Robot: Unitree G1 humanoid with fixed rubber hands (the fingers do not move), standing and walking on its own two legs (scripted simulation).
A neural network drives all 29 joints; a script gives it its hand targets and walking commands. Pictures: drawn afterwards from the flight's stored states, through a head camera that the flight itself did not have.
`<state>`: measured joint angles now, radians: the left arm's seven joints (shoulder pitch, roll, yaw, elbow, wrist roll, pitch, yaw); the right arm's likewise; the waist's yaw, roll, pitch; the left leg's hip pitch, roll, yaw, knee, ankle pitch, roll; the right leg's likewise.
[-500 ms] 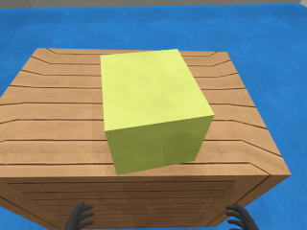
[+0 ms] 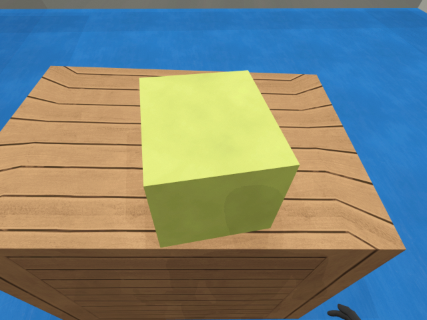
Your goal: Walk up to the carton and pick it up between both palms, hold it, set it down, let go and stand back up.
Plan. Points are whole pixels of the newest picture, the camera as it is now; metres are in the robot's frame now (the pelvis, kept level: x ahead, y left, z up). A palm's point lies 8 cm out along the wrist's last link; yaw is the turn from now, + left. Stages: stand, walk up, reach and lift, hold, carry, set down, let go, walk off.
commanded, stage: stand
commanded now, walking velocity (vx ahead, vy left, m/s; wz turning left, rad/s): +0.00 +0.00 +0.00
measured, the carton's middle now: (206, 154) +0.43 +0.04 +0.07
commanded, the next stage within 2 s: none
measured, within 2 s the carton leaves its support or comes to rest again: neither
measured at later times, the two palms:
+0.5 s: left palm out of the picture +0.05 +0.26 -0.12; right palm out of the picture +0.09 -0.26 -0.09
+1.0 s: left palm out of the picture +0.03 +0.26 -0.13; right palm out of the picture +0.06 -0.27 -0.10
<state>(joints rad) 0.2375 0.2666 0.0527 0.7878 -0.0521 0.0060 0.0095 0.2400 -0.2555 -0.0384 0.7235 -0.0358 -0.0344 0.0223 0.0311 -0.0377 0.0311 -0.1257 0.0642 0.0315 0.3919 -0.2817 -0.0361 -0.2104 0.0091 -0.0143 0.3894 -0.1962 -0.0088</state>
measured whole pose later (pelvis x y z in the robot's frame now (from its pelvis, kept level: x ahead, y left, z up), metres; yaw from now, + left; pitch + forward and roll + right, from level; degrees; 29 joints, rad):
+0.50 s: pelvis -0.02 +0.00 +0.00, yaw +0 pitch -1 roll +0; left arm 0.23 0.27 0.05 0.86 -0.05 -0.01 0.01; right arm 0.24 -0.26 -0.04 0.76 -0.04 -0.03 0.02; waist 0.03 -0.04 0.02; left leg -0.12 0.06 0.03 0.39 -0.26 -0.04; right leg -0.21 0.01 -0.01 0.39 -0.17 -0.01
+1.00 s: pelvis -0.03 -0.01 +0.00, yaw +0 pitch -2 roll +0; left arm 0.23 0.27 0.05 0.94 -0.05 -0.01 0.00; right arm 0.24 -0.26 -0.04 0.85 -0.04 -0.03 0.02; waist 0.03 -0.03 0.02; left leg -0.12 0.06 0.03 0.39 -0.24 -0.04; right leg -0.21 0.01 -0.01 0.39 -0.15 -0.01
